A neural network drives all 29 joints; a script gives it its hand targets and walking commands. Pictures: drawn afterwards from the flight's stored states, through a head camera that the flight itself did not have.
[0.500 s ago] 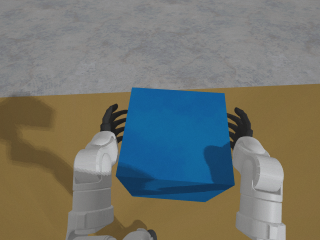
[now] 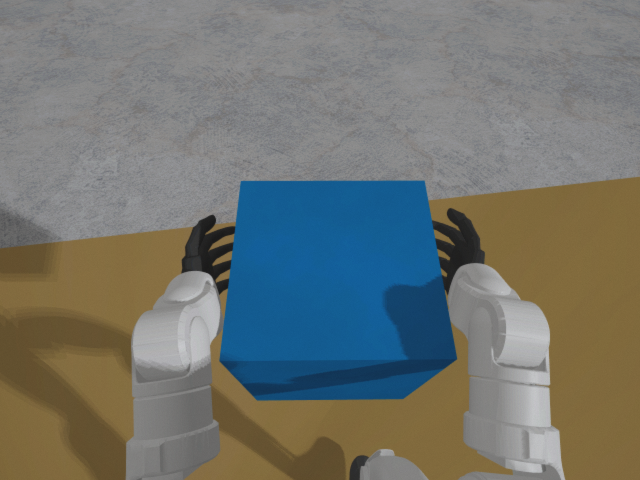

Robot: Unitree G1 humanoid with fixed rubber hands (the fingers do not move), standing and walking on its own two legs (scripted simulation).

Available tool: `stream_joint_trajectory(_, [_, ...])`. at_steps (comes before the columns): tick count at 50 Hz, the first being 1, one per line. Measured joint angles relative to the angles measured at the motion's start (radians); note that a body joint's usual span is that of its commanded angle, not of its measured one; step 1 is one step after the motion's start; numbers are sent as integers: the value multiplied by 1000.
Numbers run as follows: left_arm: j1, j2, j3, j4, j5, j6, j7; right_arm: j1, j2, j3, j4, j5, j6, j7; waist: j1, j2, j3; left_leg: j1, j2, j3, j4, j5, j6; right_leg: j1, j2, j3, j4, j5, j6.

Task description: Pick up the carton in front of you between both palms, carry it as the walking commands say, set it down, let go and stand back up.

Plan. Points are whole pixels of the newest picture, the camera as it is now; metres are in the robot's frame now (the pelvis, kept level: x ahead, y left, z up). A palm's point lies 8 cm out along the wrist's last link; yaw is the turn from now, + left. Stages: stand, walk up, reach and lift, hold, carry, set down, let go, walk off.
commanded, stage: carry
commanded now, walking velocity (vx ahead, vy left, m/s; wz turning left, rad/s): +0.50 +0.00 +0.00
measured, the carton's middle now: (331, 302) +0.33 -0.01 +0.03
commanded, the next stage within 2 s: none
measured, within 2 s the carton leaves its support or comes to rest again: neither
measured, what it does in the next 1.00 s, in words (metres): goes down: right foot, then left foot 0.03 m lower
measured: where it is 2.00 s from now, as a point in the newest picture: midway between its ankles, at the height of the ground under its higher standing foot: (314, 231)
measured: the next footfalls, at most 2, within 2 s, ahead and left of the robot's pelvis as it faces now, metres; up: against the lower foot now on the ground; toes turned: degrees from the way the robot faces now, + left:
right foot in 0.08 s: +0.23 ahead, -0.08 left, -0.03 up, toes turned -4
left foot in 0.62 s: +0.55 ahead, +0.06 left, -0.06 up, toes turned +3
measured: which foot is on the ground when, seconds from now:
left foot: down 0.00-0.10, up 0.12-0.60, down 0.62-1.00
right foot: up 0.00-0.06, down 0.08-0.62, up 0.64-1.00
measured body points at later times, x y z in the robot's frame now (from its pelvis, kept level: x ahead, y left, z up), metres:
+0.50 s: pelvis +0.30 -0.02 -0.03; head +0.33 -0.03 +0.42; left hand +0.63 +0.14 +0.07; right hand +0.64 -0.16 +0.06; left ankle +0.44 +0.11 -0.72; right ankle +0.19 -0.07 -0.75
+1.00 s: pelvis +0.60 +0.02 -0.05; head +0.63 +0.03 +0.40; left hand +0.94 +0.15 +0.03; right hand +0.93 -0.15 +0.03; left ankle +0.51 +0.06 -0.79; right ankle +0.73 -0.13 -0.74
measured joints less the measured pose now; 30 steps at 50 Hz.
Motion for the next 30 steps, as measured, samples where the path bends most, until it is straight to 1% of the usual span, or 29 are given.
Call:
stream_joint_trajectory(2, [-4,3,-3,6,1,10,1,-3,-4,3,1,-5,13,0,2,0,-17,44,-3,-7,30,-63,-10,63,24,-29,-103,50,-18])
stream_joint_trajectory(3, [-11,3,-5,17,3,15,1,-4,-8,1,3,-8,22,0,7,2,-25,57,-3,-9,76,-100,-15,108,36,-46,-151,71,-26])
stream_joint_trajectory(4, [-21,3,-8,33,7,21,0,-4,-13,-3,6,-9,31,0,14,-5,-33,51,-8,-10,164,-134,-20,158,40,-57,-186,96,-32])
stream_joint_trajectory(5, [-31,-3,-8,53,13,17,0,-12,-27,-3,16,-7,36,1,31,14,-40,19,9,-6,285,-148,-25,165,55,-62,-150,40,-49])
stream_joint_trajectory(6, [-45,-7,-10,78,21,11,2,-22,-41,-7,32,-3,39,2,47,34,-35,-42,17,-29,446,-162,-37,150,71,-70,-83,-27,-67])
stream_joint_trajectory(7, [-56,-7,-14,104,26,11,3,-21,-49,-11,45,-1,42,2,63,38,-30,-110,12,-51,599,-169,-40,145,76,-73,-36,-83,-82])
stream_joint_trajectory(8, [-56,-7,-16,121,25,14,2,-15,-48,-15,55,-2,45,2,77,32,-26,-176,9,-62,713,-160,-38,152,79,-72,-15,-120,-91])
stream_joint_trajectory(9, [-48,-7,-15,130,23,19,1,-8,-40,-20,62,-7,49,2,89,25,-21,-236,11,-66,782,-140,-36,167,80,-69,-13,-138,-89])
stream_joint_trajectory(10, [-36,-6,-12,132,19,23,1,-1,-25,-28,66,-16,53,2,97,19,-16,-291,21,-66,809,-117,-35,186,82,-68,-21,-149,-88])
stream_joint_trajectory(12, [-16,-6,-3,129,6,21,1,9,6,-45,61,-35,54,3,106,14,-1,-385,49,-68,777,-77,-38,227,84,-66,-47,-169,-94])
stream_joint_trajectory(16, [-13,-2,1,116,-20,-8,1,23,31,-52,26,-51,27,7,118,10,23,-520,101,-74,617,4,-50,301,85,-60,-92,-207,-95])
stream_joint_trajectory(20, [-27,4,-13,99,-33,-32,1,36,24,-41,-19,-48,4,9,125,11,26,-587,127,-73,463,148,-57,378,86,-44,-124,-257,-83])
stream_joint_trajectory(23, [-36,5,-26,83,-34,-33,1,44,14,-35,-55,-43,5,8,128,16,14,-582,125,-58,332,263,-51,444,88,-29,-139,-307,-71])
stream_joint_trajectory(25, [-43,3,-34,80,-31,-28,1,48,6,-34,-72,-41,14,6,130,21,0,-554,112,-38,229,333,-45,491,91,-22,-140,-350,-61])
stream_joint_trajectory(27, [-49,1,-40,83,-24,-17,2,50,-2,-34,-77,-41,28,6,135,26,-19,-506,92,-11,118,399,-31,538,94,-15,-128,-405,-51])
stream_joint_trajectory(29, [-52,4,-40,88,-17,-1,2,43,-4,-34,-64,-45,40,5,136,24,-38,-436,66,19,15,444,-10,578,95,-5,-80,-476,-39])
stream_joint_trajectory(30, [-53,9,-38,92,-15,9,2,34,-3,-33,-48,-48,45,5,130,26,-46,-390,57,35,-28,464,-2,585,96,-3,-17,-512,-33])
